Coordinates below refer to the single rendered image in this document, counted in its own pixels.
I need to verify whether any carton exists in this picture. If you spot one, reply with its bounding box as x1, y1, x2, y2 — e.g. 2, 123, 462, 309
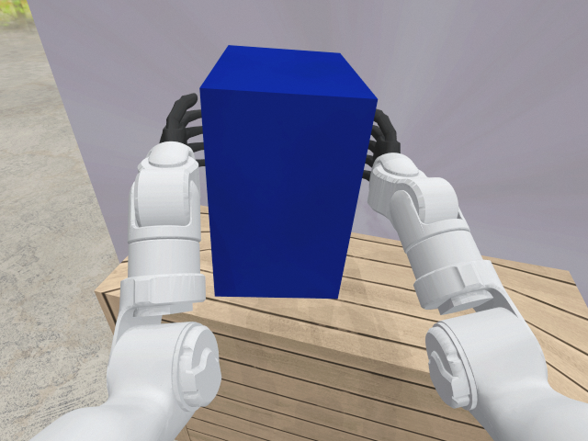
199, 45, 378, 299

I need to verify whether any right robot forearm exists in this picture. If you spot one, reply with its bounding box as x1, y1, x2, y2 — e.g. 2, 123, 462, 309
367, 153, 548, 379

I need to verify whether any right robot hand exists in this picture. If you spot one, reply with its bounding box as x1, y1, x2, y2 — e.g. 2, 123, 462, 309
362, 109, 401, 181

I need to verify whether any left robot upper arm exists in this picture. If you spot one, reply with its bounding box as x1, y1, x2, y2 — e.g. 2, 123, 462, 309
29, 322, 221, 441

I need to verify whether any right robot upper arm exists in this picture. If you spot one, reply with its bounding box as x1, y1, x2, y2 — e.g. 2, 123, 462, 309
425, 307, 588, 441

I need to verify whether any pedestal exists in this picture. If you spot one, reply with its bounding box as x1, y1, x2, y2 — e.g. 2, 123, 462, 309
94, 205, 588, 441

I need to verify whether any left robot forearm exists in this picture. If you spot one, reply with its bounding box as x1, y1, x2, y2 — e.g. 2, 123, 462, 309
107, 141, 206, 392

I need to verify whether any left robot hand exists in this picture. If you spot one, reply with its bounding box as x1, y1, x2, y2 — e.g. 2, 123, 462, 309
159, 93, 205, 167

